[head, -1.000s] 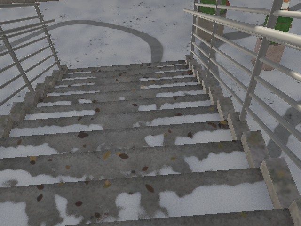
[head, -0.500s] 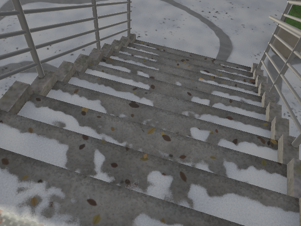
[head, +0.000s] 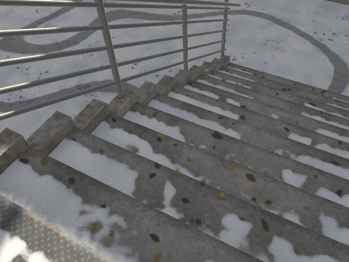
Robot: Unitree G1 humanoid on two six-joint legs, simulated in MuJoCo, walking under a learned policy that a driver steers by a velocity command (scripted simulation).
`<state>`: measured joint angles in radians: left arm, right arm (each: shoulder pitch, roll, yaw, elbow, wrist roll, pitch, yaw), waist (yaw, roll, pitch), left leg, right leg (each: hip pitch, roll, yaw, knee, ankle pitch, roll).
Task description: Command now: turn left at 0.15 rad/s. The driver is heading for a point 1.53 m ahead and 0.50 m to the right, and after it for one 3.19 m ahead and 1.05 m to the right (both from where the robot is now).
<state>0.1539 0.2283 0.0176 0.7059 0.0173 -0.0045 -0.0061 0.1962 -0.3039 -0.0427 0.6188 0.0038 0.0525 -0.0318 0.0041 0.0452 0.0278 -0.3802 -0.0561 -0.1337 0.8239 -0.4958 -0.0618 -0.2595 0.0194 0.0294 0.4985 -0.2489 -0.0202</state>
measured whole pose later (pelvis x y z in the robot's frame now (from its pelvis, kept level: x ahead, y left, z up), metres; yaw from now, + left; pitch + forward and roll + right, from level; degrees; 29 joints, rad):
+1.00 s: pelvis +0.21 +0.07 -0.01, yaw +0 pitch +1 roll +0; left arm 0.33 0.29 0.04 0.81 -0.04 0.00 0.03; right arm 0.16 -0.23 -0.03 0.69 0.01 -0.07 0.07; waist 0.04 -0.04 0.05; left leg -0.42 -0.03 0.04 0.57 -0.18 0.05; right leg -0.39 0.03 0.12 1.23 -0.51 0.00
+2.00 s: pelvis +0.23 +0.05 +0.01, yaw +0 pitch +0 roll +0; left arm 0.36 0.14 0.04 1.07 -0.01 0.01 0.05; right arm 0.26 -0.19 -0.03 1.08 0.00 0.02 -0.04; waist -0.02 0.01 0.00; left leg -0.23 0.00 0.01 0.32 -0.09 0.01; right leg -0.05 -0.02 0.05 0.31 -0.25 0.02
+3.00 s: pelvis +0.58 +0.00 -0.20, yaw -26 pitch +2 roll -1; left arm 0.39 0.16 0.03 0.89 -0.01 -0.05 0.03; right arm 0.13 -0.24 -0.05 0.78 -0.01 -0.08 -0.02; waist 0.02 0.05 -0.05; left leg -0.81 0.10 -0.14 1.12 0.08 -0.06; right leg -0.31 0.14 0.10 0.74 -0.45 -0.09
